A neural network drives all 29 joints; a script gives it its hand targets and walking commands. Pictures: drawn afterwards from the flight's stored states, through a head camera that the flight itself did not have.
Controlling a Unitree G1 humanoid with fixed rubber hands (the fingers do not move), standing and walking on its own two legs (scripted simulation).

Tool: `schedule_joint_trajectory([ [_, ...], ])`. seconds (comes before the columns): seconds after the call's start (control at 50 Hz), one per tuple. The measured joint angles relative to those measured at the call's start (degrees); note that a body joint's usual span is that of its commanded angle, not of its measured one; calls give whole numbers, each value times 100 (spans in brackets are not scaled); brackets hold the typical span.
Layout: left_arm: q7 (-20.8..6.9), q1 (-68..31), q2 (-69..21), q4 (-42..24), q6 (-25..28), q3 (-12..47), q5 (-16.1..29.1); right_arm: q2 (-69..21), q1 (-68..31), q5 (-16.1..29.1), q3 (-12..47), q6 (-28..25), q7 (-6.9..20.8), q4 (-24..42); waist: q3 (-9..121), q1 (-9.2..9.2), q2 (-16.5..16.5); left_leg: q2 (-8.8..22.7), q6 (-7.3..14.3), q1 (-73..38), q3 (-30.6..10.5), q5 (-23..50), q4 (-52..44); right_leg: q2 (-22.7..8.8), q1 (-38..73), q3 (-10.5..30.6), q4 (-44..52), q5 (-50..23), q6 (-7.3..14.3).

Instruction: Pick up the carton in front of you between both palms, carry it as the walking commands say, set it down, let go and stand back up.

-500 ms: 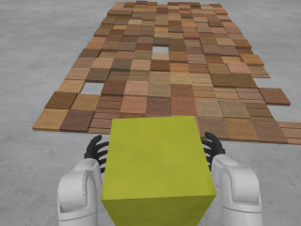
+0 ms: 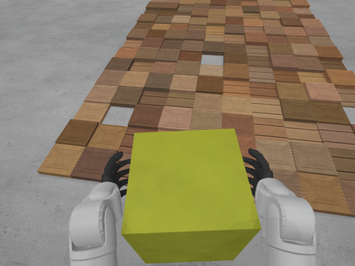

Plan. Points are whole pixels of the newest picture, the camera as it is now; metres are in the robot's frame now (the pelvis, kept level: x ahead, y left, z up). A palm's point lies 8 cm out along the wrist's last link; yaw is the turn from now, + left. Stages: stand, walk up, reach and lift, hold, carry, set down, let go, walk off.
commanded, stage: carry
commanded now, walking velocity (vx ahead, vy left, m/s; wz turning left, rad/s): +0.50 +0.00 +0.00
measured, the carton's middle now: (187, 200) +0.28 +0.00 +0.01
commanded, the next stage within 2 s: none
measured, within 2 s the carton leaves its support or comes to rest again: neither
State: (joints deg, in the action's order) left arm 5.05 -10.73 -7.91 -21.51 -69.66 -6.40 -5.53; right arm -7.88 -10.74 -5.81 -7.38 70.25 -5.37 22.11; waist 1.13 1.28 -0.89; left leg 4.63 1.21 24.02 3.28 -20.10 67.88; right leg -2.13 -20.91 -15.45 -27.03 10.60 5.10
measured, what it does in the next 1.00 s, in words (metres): climbs: left foot, then right foot 0.04 m higher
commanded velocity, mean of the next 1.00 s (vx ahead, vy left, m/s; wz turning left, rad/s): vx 0.50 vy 0.00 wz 0.00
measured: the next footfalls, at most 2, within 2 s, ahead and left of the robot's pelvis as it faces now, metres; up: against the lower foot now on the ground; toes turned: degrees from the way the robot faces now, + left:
left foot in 0.34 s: +0.41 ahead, +0.11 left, +0.00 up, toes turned +6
right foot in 0.76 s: +0.69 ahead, -0.07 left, +0.04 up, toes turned -6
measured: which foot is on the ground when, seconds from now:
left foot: up 0.00-0.32, down 0.34-0.82, up 0.84-1.00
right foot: down 0.00-0.36, up 0.38-0.74, down 0.76-1.00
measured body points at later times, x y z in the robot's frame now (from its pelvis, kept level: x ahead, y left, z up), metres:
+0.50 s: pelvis +0.32 +0.05 -0.01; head +0.39 +0.06 +0.44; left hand +0.74 +0.17 +0.14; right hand +0.71 -0.13 +0.14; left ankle +0.37 +0.10 -0.74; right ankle +0.22 -0.09 -0.63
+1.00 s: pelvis +0.65 +0.01 +0.03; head +0.79 +0.03 +0.46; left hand +1.05 +0.20 +0.14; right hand +1.08 -0.11 +0.15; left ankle +0.65 +0.13 -0.62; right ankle +0.65 -0.07 -0.70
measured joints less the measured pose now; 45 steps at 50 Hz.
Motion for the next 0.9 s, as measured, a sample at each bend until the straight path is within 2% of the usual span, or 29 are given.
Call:
schedule_joint_trajectory([
  [0.06, 8, -86, -12, -264, -7, -92, 45, -20, -147, 3, 28, -16, -4, 171, -35, 28, 55, 75, -6, 681, 68, 374, -543, 10, 486, 79, 480, 43, -49],
  [0.16, 12, -530, -41, -364, -89, -284, 95, -24, -545, 4, -85, 71, -33, 319, 107, 11, 65, 125, -79, 1147, 215, 967, -2043, 12, 1257, 204, 946, 333, -211],
  [0.22, 88, -1105, 132, -93, -214, -281, 128, 204, -1067, 75, -139, 236, -117, 133, 157, 4, 33, 77, 11, 1153, 332, 1318, -2804, 32, 1672, 255, 937, 686, -341],
  [0.3, 172, -2170, 545, 693, -524, -320, 222, 632, -2093, 242, -265, 512, -166, -662, 185, -7, 93, -83, 248, 873, 554, 1464, -3418, 5, 2121, 354, 551, 1392, -563],
  [0.34, 223, -2774, 822, 1200, -689, -360, 300, 811, -2751, 328, -309, 608, -212, -1282, 148, -92, 186, -232, 363, 588, 692, 1396, -3572, -154, 2040, 440, -371, 1957, -608],
  [0.36, 228, -3066, 974, 1479, -737, -392, 358, 865, -3059, 346, -333, 607, -238, -1606, 78, -167, 286, -284, 437, 644, 743, 1256, -3244, -282, 1738, 585, -1240, 1952, -548],
  [0.42, 240, -3753, 1251, 2251, -885, -534, 498, 994, -3732, 444, -426, 708, -317, -2384, -201, -317, 283, -329, 486, 544, 726, 781, -2987, -58, 421, 1317, -3850, 1704, -324],
  [0.44, 257, -3944, 1273, 2448, -934, -586, 504, 1036, -3867, 482, -474, 749, -333, -2539, -291, -332, 264, -338, 430, 438, 710, 764, -3101, -3, 11, 1405, -4316, 1544, -259],
  [0.48, 297, -4273, 1266, 2727, -992, -705, 465, 1084, -4086, 524, -600, 789, -346, -2740, -455, -332, 237, -372, 445, 205, 694, 726, -3373, 1, -695, 1460, -4611, 1247, -204],
  [0.56, 337, -4702, 1195, 2939, -940, -954, 330, 1028, -4417, 442, -921, 730, -352, -2861, -666, -312, 184, -410, 456, -228, 637, 558, -3776, -79, -1741, 1420, -4251, 959, -214],
  [0.66, 338, -4716, 1011, 2775, -755, -1213, 210, 808, -4438, 261, -1201, 564, -351, -2667, -672, -306, 189, -476, 359, -817, 523, 113, -4020, -119, -2411, 1267, -3404, 533, -216],
  [0.74, 327, -4409, 825, 2351, -659, -1287, 162, 628, -4147, 165, -1213, 449, -312, -2284, -589, -319, 179, -509, 230, -1441, 423, -398, -4107, 23, -2187, 996, -1856, -100, -226],
  [0.76, 320, -4322, 777, 2262, -632, -1275, 150, 607, -4051, 156, -1198, 433, -301, -2182, -579, -302, 164, -494, 194, -1591, 402, -545, -4022, 113, -1967, 887, -1321, -214, -192],
  [0.78, 313, -4206, 699, 2167, -561, -1256, 133, 632, -3971, 163, -1164, 409, -284, -2098, -639, -232, -34, -328, 155, -1666, 373, -680, -3763, 260, -1783, 765, -1216, -221, -142],
  [0.8, 302, -4118, 617, 2131, -466, -1196, 99, 669, -3877, 197, -1178, 386, -277, -2013, -719, -179, -224, -132, 110, -1537, 309, -330, -3212, 376, -1628, 646, -1243, -145, -86],
  [0.82, 300, -4074, 534, 2131, -393, -1114, 52, 717, -3768, 253, -1219, 386, -270, -1903, -772, -81, -259, -111, 20, -1203, 128, -35, -2282, 419, -1526, 605, -1283, -34, -31],
  [0.86, 299, -3943, 429, 1996, -326, -982, -9, 758, -3620, 327, -1261, 399, -250, -1695, -927, 106, -128, -388, -63, -387, -309, -302, -235, 423, -1272, 659, -1212, 138, 22],
  [0.9, 300, -3704, 403, 1658, -301, -882, 38, 687, -3535, 318, -1263, 419, -244, -1429, -1095, 254, -2, -559, 29, 263, -472, -405, 662, 417, -902, 739, -897, 182, -41],
])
